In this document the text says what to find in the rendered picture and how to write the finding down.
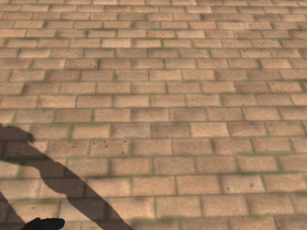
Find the robot left hand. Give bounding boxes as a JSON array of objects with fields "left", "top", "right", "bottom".
[{"left": 20, "top": 218, "right": 65, "bottom": 230}]

